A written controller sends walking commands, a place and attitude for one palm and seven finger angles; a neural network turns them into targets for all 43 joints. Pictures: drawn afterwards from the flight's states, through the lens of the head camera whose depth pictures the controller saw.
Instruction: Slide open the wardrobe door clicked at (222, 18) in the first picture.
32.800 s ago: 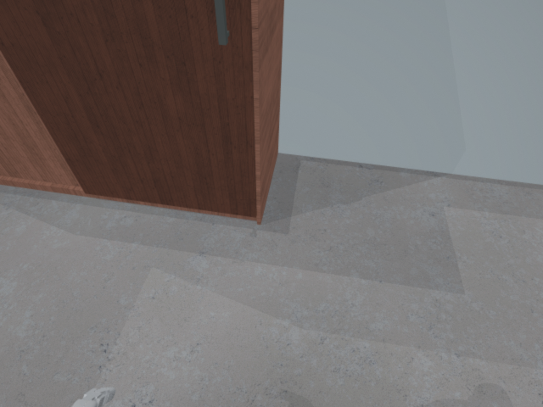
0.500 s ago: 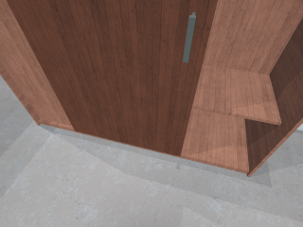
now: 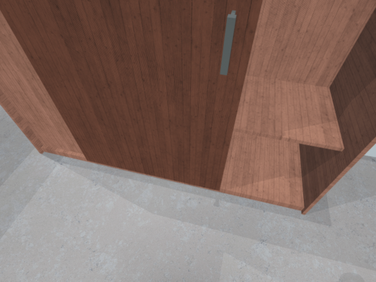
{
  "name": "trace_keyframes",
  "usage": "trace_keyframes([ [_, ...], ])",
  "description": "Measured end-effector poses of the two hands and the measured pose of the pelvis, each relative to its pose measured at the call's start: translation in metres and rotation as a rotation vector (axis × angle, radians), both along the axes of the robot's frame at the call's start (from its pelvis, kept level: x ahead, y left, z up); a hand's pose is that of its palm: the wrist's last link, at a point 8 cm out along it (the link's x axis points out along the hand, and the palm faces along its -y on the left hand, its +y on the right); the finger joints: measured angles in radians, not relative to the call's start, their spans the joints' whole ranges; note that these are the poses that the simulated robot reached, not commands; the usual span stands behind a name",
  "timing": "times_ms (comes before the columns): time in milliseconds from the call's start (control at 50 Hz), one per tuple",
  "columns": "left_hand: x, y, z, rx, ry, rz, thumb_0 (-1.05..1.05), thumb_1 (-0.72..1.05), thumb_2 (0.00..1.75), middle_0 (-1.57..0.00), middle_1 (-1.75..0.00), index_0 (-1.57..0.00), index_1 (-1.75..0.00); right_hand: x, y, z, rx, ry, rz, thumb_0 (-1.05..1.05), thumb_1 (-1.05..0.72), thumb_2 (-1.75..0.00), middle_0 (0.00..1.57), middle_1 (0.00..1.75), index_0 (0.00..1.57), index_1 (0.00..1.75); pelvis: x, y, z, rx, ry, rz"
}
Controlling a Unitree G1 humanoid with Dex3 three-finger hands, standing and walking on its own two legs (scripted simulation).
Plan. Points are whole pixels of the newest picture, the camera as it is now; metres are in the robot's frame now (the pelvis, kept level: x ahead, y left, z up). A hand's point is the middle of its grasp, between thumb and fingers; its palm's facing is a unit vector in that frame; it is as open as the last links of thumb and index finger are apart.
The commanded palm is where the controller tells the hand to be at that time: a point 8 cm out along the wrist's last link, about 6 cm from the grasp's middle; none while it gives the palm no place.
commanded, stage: look to check the result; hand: right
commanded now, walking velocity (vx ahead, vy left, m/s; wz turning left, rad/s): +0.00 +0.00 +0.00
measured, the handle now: (228, 43) +0.69 -0.07 +0.16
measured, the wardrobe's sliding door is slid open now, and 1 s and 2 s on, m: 0.48 0.48 0.48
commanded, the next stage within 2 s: stand and wait in 0.12 s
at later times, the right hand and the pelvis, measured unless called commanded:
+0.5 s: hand out of the picture +0.10 -0.24 -0.16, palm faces -0.03 +0.94 -0.33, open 7.3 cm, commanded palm none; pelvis +0.02 +0.01 +0.00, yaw +0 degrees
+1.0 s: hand out of the picture +0.09 -0.21 -0.16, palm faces -0.03 +0.95 -0.31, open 7.3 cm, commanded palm none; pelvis +0.03 +0.02 +0.00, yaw +0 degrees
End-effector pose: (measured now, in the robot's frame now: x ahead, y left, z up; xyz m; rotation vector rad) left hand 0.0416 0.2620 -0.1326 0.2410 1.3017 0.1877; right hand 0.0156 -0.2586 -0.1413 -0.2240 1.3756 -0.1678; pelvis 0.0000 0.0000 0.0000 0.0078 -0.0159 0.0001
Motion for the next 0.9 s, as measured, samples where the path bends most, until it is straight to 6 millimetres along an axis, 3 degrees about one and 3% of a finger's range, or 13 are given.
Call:
trace_keyframes([
  [220, 0.037, 0.027, 0.015, 0.057, -0.069, -0.031, 0.01, 0.90, 0.90, -0.21, -0.30, -0.20, -0.30, 0.043, -0.022, 0.012, -0.050, -0.088, 0.034, 0.00, -0.91, -0.89, 0.20, 0.30, 0.21, 0.30, 0.007, 0.002, 0.002, -0.003, 0.001, -0.002],
  [420, 0.054, 0.040, 0.020, 0.076, -0.089, -0.043, 0.01, 0.90, 0.90, -0.21, -0.30, -0.20, -0.30, 0.069, -0.029, 0.020, -0.078, -0.125, 0.056, 0.00, -0.91, -0.89, 0.20, 0.30, 0.21, 0.30, 0.015, 0.006, 0.003, -0.006, 0.006, -0.002],
  [620, 0.058, 0.043, 0.018, 0.066, -0.071, -0.042, 0.01, 0.90, 0.90, -0.21, -0.30, -0.20, -0.30, 0.077, -0.020, 0.020, -0.073, -0.122, 0.057, 0.00, -0.91, -0.89, 0.20, 0.30, 0.21, 0.30, 0.023, 0.012, 0.004, -0.008, 0.007, -0.004],
  [900, 0.057, 0.045, 0.013, 0.049, -0.047, -0.037, 0.01, 0.90, 0.90, -0.21, -0.30, -0.20, -0.30, 0.073, -0.002, 0.015, -0.053, -0.095, 0.046, 0.00, -0.91, -0.89, 0.20, 0.30, 0.21, 0.30, 0.028, 0.021, 0.004, -0.010, 0.007, -0.003],
])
